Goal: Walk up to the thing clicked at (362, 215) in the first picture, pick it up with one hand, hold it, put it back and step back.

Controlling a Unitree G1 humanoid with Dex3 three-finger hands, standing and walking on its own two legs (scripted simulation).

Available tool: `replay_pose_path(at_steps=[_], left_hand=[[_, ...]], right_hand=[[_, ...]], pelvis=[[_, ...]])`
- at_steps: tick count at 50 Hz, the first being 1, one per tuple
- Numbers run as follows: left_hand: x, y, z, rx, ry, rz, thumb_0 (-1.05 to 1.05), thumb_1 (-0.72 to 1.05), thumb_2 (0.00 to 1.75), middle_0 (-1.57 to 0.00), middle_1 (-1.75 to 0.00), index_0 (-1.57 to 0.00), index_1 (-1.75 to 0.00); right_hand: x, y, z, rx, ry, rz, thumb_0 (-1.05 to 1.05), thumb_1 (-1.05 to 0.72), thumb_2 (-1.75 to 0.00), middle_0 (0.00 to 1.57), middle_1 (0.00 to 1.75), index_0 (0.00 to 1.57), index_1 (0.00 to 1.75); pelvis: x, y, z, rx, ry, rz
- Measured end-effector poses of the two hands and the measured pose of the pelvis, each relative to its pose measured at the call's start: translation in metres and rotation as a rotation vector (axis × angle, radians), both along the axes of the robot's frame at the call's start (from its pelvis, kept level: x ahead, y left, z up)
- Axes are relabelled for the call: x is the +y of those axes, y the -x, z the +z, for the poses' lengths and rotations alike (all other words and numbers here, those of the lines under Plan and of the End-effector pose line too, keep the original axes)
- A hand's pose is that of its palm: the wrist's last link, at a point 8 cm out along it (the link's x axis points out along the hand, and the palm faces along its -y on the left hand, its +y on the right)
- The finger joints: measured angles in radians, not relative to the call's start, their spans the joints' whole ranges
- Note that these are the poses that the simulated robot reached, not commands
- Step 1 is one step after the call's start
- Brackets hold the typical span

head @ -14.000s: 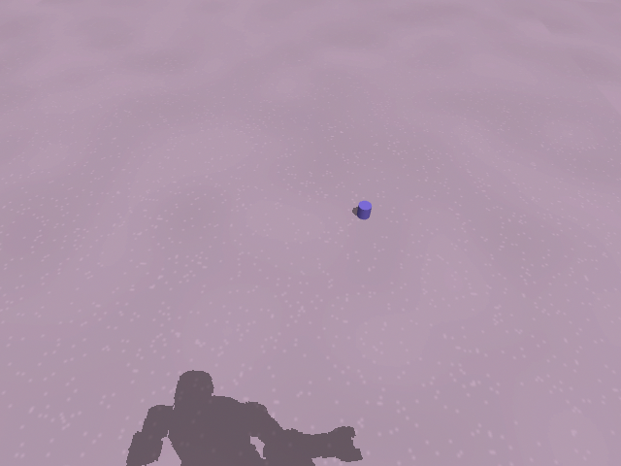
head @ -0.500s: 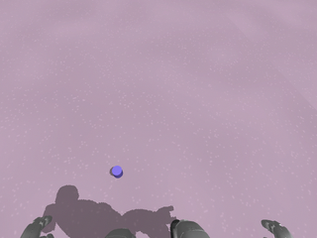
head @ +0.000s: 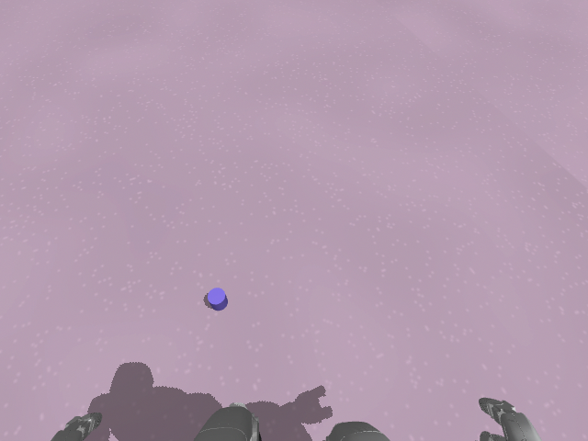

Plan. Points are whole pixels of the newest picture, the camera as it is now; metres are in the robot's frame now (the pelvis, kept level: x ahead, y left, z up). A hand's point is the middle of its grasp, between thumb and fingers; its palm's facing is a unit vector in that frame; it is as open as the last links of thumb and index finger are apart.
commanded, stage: walk up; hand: left
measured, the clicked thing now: (217, 299) +0.56 +0.23 -0.72
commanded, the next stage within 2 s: stand in 1.94 s
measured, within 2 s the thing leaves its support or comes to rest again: neither
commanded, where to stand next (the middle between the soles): +0.20 -0.02 m, yaw +3 degrees
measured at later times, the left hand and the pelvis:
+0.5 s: hand out of the picture -0.05 +0.27 -0.15, palm faces +0.04 -0.94 -0.33, open 7.4 cm; pelvis -0.14 +0.00 +0.01, yaw +1 degrees
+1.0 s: hand out of the picture -0.13 +0.24 -0.13, palm faces +0.07 -0.92 -0.40, open 7.4 cm; pelvis -0.19 -0.03 +0.01, yaw +3 degrees
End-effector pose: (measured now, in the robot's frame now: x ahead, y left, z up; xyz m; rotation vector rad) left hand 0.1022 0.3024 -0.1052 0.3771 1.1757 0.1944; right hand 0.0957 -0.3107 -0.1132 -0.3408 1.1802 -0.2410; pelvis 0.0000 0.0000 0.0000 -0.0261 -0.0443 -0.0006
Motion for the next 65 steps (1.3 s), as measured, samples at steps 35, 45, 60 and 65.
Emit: replay_pose_path(at_steps=[35, 45, 60, 65], left_hand=[[-0.02, 0.246, -0.007, 0.078, 0.006, 0.06, 0.01, 0.91, 0.9, -0.2, -0.3, -0.2, -0.3], [-0.032, 0.253, 0.025, -0.024, -0.021, 0.088, 0.01, 0.9, 0.9, -0.2, -0.31, -0.21, -0.3], [-0.023, 0.207, 0.011, -0.08, 0.038, 0.077, 0.01, 0.91, 0.9, -0.2, -0.3, -0.2, -0.3], [-0.037, 0.198, 0.007, -0.105, 0.017, 0.081, 0.01, 0.91, 0.9, -0.2, -0.3, -0.2, -0.3]], right_hand=[[-0.041, 0.167, 0.024, -0.137, 0.046, 0.066, 0.01, -0.9, -0.9, 0.21, 0.3, 0.21, 0.3], [-0.042, 0.241, 0.0, 0.066, -0.033, 0.029, 0.01, -0.91, -0.9, 0.2, 0.3, 0.21, 0.3], [-0.022, 0.221, 0.024, 0.025, -0.007, 0.068, 0.01, -0.91, -0.9, 0.21, 0.3, 0.21, 0.3], [-0.039, 0.196, 0.013, 0.001, -0.007, 0.069, 0.01, -0.91, -0.9, 0.21, 0.3, 0.21, 0.3]], pelvis=[[-0.032, 0.185, -0.002, -0.029, 0.009, -0.025], [-0.039, 0.194, 0.011, 0.007, -0.026, 0.016], [-0.033, 0.183, 0.015, 0.005, -0.023, 0.056], [-0.046, 0.179, 0.006, -0.01, -0.015, 0.061]])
